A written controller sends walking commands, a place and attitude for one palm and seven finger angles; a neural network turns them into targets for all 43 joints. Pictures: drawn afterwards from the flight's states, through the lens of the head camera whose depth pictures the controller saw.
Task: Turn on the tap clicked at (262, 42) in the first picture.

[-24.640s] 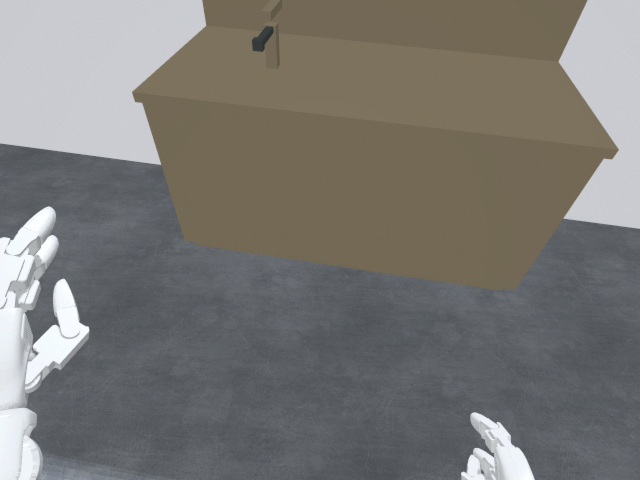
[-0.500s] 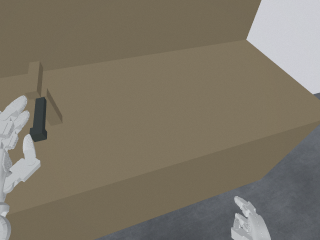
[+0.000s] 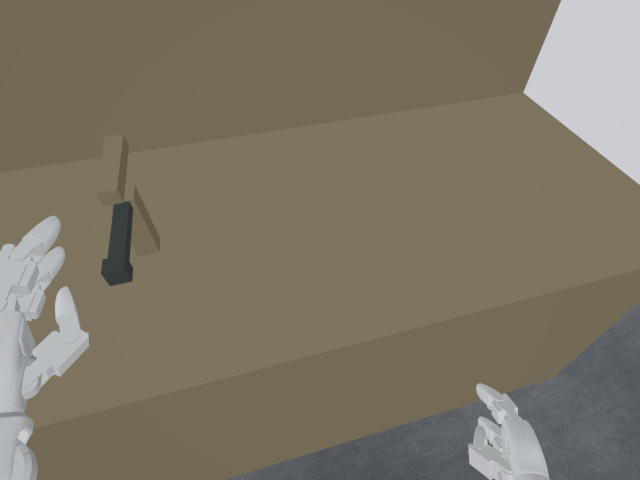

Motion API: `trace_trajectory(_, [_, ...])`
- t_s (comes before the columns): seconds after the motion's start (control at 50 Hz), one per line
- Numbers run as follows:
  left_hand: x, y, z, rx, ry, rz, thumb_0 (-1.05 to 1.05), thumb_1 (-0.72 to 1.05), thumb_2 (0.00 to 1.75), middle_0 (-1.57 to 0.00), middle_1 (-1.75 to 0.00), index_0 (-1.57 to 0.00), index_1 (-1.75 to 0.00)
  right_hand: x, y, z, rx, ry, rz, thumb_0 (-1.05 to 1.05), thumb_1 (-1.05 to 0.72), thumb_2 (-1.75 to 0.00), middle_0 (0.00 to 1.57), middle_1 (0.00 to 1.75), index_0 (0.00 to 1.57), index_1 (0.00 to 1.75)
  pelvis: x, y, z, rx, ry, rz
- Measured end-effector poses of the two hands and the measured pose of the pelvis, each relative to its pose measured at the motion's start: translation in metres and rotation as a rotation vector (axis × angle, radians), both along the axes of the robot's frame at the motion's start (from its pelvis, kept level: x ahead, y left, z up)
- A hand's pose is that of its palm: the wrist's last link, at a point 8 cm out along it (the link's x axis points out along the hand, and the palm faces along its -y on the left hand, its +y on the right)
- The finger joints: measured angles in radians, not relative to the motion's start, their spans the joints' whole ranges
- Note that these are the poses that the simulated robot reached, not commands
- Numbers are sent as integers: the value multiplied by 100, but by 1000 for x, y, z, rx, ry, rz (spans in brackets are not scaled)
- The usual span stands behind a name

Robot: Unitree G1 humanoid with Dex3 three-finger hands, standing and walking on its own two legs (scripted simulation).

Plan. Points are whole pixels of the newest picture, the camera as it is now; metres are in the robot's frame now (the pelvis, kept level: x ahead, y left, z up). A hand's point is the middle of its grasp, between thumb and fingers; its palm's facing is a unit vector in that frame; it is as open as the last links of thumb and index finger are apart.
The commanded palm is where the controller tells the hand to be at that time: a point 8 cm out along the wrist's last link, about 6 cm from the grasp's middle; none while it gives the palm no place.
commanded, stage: come to a stop and stand still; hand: left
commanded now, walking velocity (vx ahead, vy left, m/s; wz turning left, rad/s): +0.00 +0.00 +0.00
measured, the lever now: (117, 270) +0.34 +0.30 +0.07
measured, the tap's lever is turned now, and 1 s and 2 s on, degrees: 0 0 0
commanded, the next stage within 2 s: look again from close up in 0.56 s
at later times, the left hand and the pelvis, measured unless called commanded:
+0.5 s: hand (29, 326) +0.21 +0.29 +0.16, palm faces +0.34 -0.86 -0.37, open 7.4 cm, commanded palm +0.16 +0.33 +0.17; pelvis +0.00 +0.05 +0.00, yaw +0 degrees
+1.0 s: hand (44, 317) +0.23 +0.29 +0.15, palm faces +0.32 -0.86 -0.40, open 7.4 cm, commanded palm +0.16 +0.33 +0.17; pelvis +0.01 +0.04 -0.01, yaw +1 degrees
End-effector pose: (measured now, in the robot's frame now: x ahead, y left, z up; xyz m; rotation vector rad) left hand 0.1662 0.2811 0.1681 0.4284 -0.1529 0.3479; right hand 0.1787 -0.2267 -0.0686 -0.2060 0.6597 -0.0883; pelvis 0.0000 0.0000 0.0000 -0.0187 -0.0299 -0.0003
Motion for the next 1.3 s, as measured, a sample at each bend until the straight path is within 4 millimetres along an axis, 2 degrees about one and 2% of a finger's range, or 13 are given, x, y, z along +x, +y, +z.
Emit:
trace_trajectory(0.16, [2, 21, 1, -16, -43, -25, 1, 89, 90, -21, -30, -21, -30, -1, 36, 9, 3, -22, 34, 1, -90, -90, 20, 30, 20, 30, -3, 22, 2, 1, -5, -2])
trace_trajectory(0.3, [4, 38, 5, 5, -70, -48, 1, 89, 90, -21, -30, -21, -30, -10, 56, 9, 3, -7, 32, 1, -90, -90, 20, 30, 20, 30, -3, 40, 2, 2, -4, -5])
trace_trajectory(0.48, [6, 52, 3, 18, -70, -53, 1, 89, 90, -21, -30, -21, -30, -22, 66, 2, -4, 37, 22, 1, -90, -90, 20, 30, 20, 30, -1, 53, 1, 5, -6, -6])
trace_trajectory(0.66, [10, 51, 3, 20, -66, -61, 1, 89, 90, -21, -30, -21, -30, -20, 64, 0, -5, 42, 13, 1, -90, -90, 20, 30, 20, 30, 0, 54, 1, 4, -7, -9])
trace_trajectory(0.74, [27, 68, 46, 265, -239, -49, 2, 88, 90, -22, -30, -22, -30, -19, 67, -5, -31, 53, 95, 1, -90, -90, 20, 30, 20, 30, -3, 45, -5, 11, 14, 44])
trace_trajectory(0.8, [33, 83, 66, 272, -343, 15, 1, 88, 90, -22, -30, -22, -30, -16, 62, -7, -25, 75, 128, 1, -90, -90, 20, 30, 20, 30, -1, 40, -6, 7, 36, 25])
trace_trajectory(0.86, [32, 74, 56, 208, -327, -13, 1, 89, 90, -21, -30, -21, -30, -15, 52, -4, -6, 60, 112, 1, -90, -90, 20, 30, 20, 30, 4, 41, -5, 3, 55, 10])
trace_trajectory(0.94, [27, 54, 16, 108, -183, -86, 1, 89, 90, -21, -30, -21, -30, -16, 39, -4, -27, 71, 90, 1, -90, -90, 20, 30, 20, 30, 9, 43, -5, 7, 60, 10])
trace_trajectory(1.02, [22, 56, -10, 63, -83, -82, 1, 88, 90, -22, -30, -21, -30, -16, 31, -8, -69, 122, 88, 1, -90, -90, 20, 30, 20, 30, 10, 42, -6, 7, 59, 28])
trace_trajectory(1.08, [19, 65, -10, 63, -91, -51, 1, 88, 90, -22, -30, -22, -30, -13, 32, -9, -82, 137, 102, 1, -90, -90, 20, 30, 20, 30, 8, 42, -7, 5, 56, 41])
trace_trajectory(1.12, [22, 77, 10, 207, -151, -42, 1, 88, 90, -22, -30, -22, -30, -12, 38, -10, -102, 136, 141, 1, -90, -90, 20, 30, 20, 30, 5, 41, -8, 1, 57, 35])
trace_trajectory(1.18, [28, 89, 30, 192, -269, -1, 2, 88, 90, -22, -30, -22, -30, -7, 51, -7, -60, 93, 135, 1, -90, -90, 20, 30, 20, 30, 4, 44, -7, 0, 43, 12])
trace_trajectory(1.3, [33, 55, 14, 80, -203, -92, 1, 89, 90, -21, -30, -21, -30, 2, 74, -2, 54, -38, 59, 1, -90, -90, 20, 30, 20, 30, 9, 56, -7, 12, 25, -11])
